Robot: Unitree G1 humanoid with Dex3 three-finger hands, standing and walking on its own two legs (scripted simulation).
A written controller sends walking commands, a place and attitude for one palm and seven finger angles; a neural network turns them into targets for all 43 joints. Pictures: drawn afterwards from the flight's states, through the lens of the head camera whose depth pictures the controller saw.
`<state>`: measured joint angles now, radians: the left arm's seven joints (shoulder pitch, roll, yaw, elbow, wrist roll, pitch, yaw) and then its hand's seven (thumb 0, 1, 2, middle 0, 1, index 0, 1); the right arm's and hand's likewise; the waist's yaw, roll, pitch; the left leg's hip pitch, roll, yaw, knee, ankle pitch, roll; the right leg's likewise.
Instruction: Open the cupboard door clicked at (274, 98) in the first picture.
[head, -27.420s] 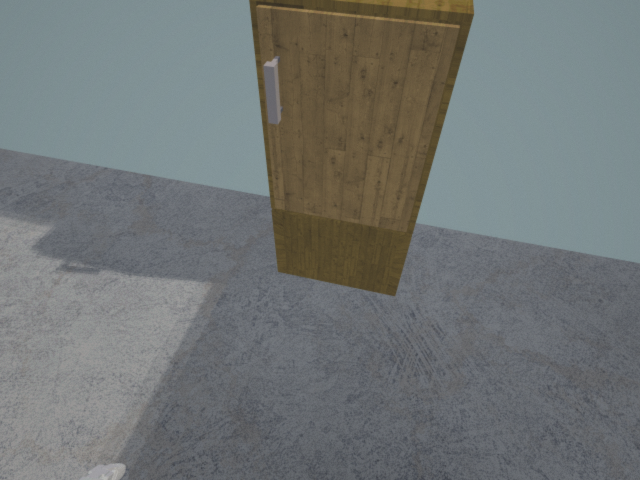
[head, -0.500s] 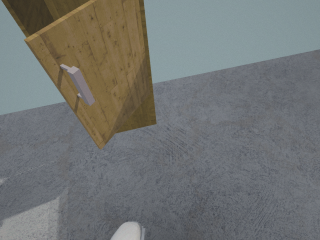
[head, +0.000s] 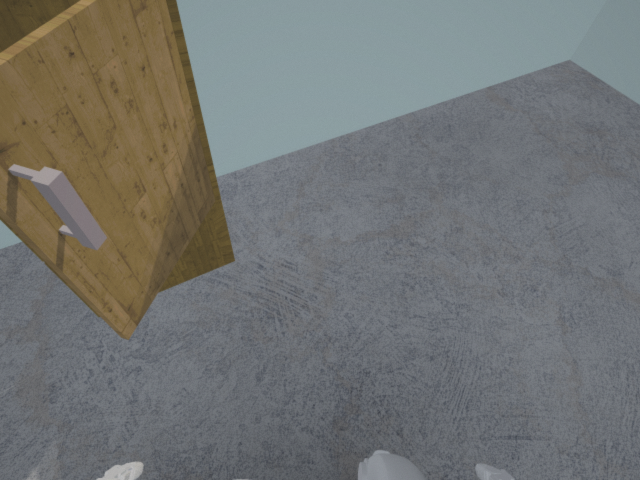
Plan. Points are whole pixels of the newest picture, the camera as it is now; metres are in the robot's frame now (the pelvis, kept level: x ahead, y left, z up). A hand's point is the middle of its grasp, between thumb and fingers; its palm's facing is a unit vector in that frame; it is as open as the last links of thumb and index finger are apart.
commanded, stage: walk to a spot facing it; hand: left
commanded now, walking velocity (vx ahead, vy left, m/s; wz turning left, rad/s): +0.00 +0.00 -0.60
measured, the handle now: (59, 208) +0.41 +0.41 +0.03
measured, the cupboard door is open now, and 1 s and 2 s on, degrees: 43 43 43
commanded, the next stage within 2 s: turn to face it in 1.88 s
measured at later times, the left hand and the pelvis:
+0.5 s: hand (231, 432) +0.19 +0.14 -0.17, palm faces -0.31 -0.93 -0.18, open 7.4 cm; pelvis +0.02 -0.01 +0.00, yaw -19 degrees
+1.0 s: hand (282, 395) +0.25 +0.08 -0.19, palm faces -0.54 -0.82 -0.18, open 7.4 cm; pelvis +0.14 -0.08 -0.01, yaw -38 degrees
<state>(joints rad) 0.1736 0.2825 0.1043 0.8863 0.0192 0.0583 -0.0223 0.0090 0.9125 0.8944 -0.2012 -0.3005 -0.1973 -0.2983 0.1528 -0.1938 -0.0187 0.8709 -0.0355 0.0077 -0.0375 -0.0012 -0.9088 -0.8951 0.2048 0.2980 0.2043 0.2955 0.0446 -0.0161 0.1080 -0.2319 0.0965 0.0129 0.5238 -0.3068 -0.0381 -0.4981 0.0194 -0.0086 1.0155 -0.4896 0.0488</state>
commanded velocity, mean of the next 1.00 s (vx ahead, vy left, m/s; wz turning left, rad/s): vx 0.19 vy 0.00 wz -0.57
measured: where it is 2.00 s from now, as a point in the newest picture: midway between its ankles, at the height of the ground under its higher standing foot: (462, 408)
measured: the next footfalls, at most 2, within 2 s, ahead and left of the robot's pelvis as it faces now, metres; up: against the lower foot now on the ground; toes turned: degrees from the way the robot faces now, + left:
right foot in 0.14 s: +0.05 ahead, -0.15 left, +0.00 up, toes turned -9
left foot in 0.38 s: +0.10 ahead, +0.10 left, +0.00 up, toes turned -11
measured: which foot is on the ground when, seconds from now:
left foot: down 0.00-0.12, up 0.14-0.36, down 0.38-0.66, up 0.68-0.94, down 0.96-1.00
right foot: up 0.00-0.12, down 0.14-0.38, up 0.40-0.64, down 0.66-0.96, up 0.98-1.00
